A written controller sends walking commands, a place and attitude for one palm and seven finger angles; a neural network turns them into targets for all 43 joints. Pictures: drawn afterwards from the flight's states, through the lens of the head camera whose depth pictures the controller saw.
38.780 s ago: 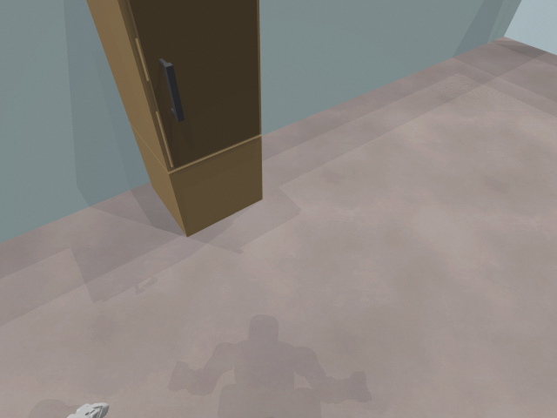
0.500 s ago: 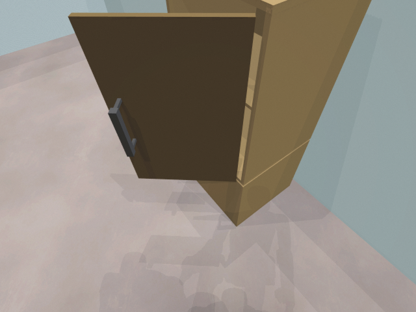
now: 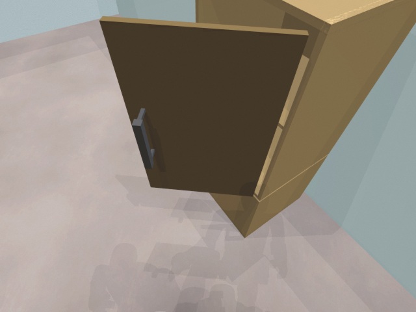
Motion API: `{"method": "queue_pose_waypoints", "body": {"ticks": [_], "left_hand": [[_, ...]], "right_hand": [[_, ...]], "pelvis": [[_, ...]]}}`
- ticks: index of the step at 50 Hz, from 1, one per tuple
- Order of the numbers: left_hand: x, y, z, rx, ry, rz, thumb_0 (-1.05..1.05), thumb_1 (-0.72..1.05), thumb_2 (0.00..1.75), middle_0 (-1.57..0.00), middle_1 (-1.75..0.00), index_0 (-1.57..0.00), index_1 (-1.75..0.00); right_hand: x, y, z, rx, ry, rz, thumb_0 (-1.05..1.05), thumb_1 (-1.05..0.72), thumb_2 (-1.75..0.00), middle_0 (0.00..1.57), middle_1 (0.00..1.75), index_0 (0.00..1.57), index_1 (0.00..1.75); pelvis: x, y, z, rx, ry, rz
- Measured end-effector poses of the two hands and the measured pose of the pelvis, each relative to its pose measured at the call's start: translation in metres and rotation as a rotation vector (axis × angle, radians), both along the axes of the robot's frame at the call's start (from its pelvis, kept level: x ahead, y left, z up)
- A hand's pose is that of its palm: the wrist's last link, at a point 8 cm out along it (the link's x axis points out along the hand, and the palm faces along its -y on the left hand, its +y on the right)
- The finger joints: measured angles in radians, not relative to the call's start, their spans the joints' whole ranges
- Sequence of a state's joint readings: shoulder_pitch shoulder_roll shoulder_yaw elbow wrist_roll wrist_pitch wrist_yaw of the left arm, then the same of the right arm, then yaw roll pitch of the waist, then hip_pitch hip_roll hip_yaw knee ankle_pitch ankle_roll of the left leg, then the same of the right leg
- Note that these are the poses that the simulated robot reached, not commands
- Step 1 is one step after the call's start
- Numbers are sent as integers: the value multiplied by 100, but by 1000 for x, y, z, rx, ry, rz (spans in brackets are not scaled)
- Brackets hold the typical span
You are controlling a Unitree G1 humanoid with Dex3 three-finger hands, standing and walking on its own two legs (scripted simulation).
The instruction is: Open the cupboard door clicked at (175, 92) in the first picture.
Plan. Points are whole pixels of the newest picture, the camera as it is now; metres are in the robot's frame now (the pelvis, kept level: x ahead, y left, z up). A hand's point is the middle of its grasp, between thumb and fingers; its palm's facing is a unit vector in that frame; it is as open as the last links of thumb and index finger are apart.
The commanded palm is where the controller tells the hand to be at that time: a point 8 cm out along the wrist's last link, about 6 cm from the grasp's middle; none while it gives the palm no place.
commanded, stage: come to a stop and stand still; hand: left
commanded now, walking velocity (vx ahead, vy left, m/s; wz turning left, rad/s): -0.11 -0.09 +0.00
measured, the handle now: (145, 140) +0.51 +0.21 -0.04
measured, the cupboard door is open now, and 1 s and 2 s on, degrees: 50 50 50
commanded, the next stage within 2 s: look again from close up in 1.04 s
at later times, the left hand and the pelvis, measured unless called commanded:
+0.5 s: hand out of the picture +0.06 +0.21 -0.17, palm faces -0.02 -0.97 -0.23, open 7.3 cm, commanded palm none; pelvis +0.00 +0.01 +0.00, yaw +0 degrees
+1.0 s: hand out of the picture +0.07 +0.30 -0.14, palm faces -0.04 -0.94 -0.34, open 7.4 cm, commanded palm none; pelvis -0.01 +0.06 +0.01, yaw -2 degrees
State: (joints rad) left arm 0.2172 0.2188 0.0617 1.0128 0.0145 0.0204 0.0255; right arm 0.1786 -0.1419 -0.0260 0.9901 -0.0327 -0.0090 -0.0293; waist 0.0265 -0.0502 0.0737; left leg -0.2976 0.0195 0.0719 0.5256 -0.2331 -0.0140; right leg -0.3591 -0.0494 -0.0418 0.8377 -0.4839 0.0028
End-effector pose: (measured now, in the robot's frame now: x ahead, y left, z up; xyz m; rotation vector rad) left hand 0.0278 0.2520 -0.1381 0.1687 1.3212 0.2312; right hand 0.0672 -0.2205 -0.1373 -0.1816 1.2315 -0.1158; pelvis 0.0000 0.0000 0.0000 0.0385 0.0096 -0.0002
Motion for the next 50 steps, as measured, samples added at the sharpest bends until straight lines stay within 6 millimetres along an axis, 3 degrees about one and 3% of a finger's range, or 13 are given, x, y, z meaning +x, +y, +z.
{"method": "queue_pose_waypoints", "body": {"ticks": [4, 9, 18, 27, 38, 44, 50], "left_hand": [[17, -12, 5, 8, -30, -44, 0, 91, 90, -19, -30, -20, -30], [25, -29, 9, -7, -49, -70, 0, 91, 90, -19, -30, -20, -30], [23, -28, 1, -40, -52, -80, 0, 93, 90, -20, -30, -20, -30], [30, 18, 7, -1, -102, -118, 0, 91, 90, -20, -30, -21, -30], [54, 82, 33, 95, -184, -152, 0, 90, 90, -20, -30, -20, -30], [51, 96, 40, 114, -174, -162, 0, 90, 90, -20, -30, -20, -30], [38, 96, 35, 98, -133, -157, 0, 90, 90, -20, -30, -20, -30]], "right_hand": [[1, -5, -10, 27, 2, -41, 0, -92, -90, 20, 30, 20, 30], [-9, -13, -11, 33, 40, -85, 0, -92, -90, 20, 30, 20, 30], [-41, -14, 0, -8, 103, -90, 0, -92, -90, 20, 30, 20, 30], [-38, -26, 16, -99, 9, -91, 1, -91, -90, 20, 30, 20, 30], [4, -18, 35, -136, -122, -8, 1, -90, -90, 20, 30, 20, 30], [20, -12, 40, -131, -156, 19, 1, -90, -90, 20, 30, 20, 30], [20, -7, 39, -127, -138, 24, 0, -90, -90, 20, 30, 20, 30]], "pelvis": [[3, -6, -2, 4, -5, -13], [5, -9, 1, -10, -7, -5], [2, -7, 4, -31, -21, -13], [0, 18, 3, -53, -22, -13], [-10, 46, 8, -45, -41, -25], [-13, 54, 10, -41, -42, -27], [-13, 58, 12, -39, -43, -27]]}}
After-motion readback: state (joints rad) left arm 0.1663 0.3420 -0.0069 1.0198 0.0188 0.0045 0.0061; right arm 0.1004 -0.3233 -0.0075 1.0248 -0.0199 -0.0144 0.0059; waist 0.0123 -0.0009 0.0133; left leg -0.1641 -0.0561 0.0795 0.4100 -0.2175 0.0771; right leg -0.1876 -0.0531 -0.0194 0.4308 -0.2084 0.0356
